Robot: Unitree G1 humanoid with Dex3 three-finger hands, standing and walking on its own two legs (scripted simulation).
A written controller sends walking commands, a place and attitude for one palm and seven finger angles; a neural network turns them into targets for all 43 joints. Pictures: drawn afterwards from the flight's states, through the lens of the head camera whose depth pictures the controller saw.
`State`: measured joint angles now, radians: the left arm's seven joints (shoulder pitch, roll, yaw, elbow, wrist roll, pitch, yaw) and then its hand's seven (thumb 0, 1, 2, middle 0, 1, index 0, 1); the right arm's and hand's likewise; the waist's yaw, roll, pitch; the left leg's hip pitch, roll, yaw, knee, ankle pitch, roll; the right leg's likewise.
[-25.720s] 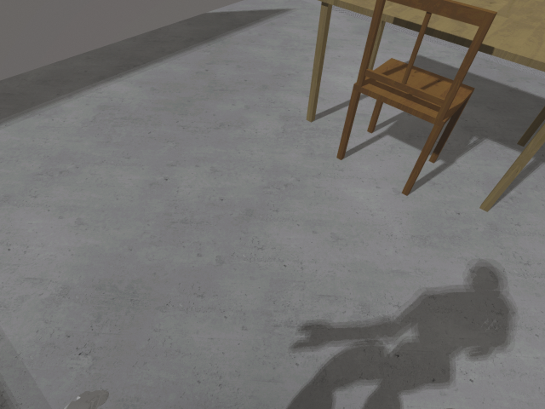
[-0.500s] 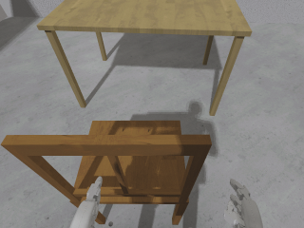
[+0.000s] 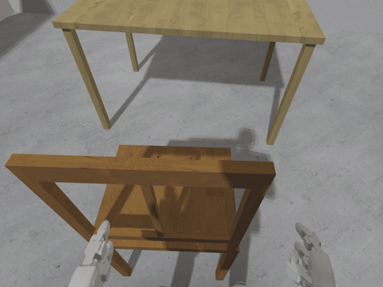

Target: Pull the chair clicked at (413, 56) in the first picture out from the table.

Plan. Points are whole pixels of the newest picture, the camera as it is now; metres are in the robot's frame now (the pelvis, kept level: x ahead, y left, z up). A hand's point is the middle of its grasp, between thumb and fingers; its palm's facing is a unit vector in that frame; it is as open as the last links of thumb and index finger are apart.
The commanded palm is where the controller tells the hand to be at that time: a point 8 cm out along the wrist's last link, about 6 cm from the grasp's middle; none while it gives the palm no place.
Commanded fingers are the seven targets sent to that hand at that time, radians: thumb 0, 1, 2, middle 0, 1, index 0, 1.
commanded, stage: draw the hand back to the body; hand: left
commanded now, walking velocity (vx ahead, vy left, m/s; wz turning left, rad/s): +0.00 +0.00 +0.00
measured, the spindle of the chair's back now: (154, 212) +0.28 +0.11 -0.02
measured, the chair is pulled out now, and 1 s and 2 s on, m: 0.66 0.66 0.66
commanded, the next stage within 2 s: step back with the hand held close in 1.44 s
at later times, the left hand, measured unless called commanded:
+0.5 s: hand (67, 258) +0.15 +0.19 +0.12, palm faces +0.16 -0.93 -0.34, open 16.6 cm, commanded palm +0.11 +0.24 +0.15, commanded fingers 0.00 -0.08 0.43 -0.06 -0.10 -0.06 -0.10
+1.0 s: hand (5, 195) +0.20 +0.25 +0.21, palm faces +0.44 -0.77 -0.47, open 10.3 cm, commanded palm +0.16 +0.29 +0.24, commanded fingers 0.00 0.83 0.87 -0.19 -0.28 -0.19 -0.28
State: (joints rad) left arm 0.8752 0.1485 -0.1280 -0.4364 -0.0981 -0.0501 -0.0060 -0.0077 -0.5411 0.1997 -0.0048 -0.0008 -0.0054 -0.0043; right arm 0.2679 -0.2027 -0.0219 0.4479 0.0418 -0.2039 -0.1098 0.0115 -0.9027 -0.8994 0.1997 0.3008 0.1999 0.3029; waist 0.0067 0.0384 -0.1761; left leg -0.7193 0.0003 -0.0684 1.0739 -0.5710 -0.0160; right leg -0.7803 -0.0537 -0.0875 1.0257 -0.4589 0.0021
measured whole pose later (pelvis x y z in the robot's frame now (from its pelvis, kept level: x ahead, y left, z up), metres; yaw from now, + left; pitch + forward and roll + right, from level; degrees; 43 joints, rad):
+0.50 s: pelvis +0.00 +0.00 +0.03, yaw +0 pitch +5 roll -2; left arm 0.76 0.30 0.09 -0.51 -0.06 -0.06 0.06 -0.01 -0.39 0.28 -0.03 -0.03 -0.03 -0.04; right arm 0.25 -0.19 0.00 0.54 0.04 -0.17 -0.13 0.01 -0.90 -0.90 0.20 0.30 0.20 0.30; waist 0.04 0.07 -0.11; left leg -0.50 0.02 -0.07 0.91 -0.51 -0.01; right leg -0.55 -0.04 -0.09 0.85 -0.39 0.00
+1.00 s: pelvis +0.02 +0.00 +0.07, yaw +0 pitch -2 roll -1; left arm 0.56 0.35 0.29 -0.46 -0.04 -0.02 0.16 0.01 0.47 0.69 -0.17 -0.23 -0.15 -0.22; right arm 0.19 -0.22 0.02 0.66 0.01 -0.20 -0.10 0.01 -0.90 -0.90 0.20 0.30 0.20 0.30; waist 0.08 0.09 0.00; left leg -0.12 0.02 -0.05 0.52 -0.36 -0.02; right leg -0.20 -0.03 -0.09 0.51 -0.27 0.00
